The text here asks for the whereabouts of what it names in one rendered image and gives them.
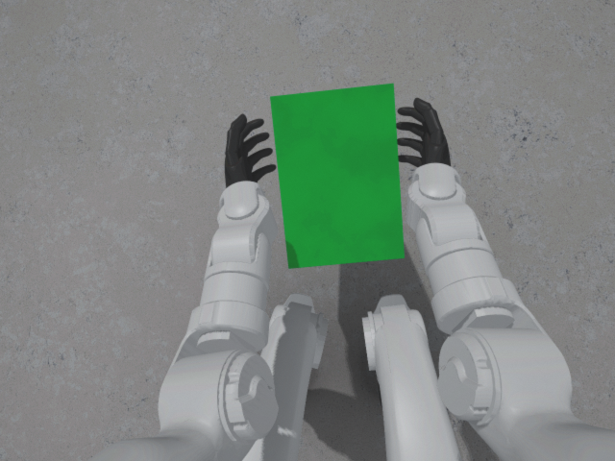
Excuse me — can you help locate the right robot shin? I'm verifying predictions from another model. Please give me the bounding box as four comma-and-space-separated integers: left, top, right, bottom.
373, 294, 429, 382

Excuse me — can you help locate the robot right upper arm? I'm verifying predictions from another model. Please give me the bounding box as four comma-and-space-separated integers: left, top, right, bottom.
437, 328, 615, 461

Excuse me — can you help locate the left robot thigh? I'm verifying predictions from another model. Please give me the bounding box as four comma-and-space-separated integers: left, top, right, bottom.
242, 302, 329, 461

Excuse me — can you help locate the robot left forearm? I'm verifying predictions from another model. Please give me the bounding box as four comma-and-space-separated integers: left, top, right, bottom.
159, 181, 278, 418

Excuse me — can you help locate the robot right forearm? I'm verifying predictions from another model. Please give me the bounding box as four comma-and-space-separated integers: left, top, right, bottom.
406, 163, 572, 385

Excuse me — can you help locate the carton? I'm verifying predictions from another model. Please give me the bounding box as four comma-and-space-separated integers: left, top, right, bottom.
270, 84, 405, 269

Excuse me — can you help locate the robot left hand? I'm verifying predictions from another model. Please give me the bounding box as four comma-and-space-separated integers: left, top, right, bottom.
225, 113, 276, 188

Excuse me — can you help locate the robot right hand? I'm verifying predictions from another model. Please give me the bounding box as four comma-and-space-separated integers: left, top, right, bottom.
396, 98, 451, 167

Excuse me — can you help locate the robot left upper arm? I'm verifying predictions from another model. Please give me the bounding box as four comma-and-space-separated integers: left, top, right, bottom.
87, 349, 279, 461

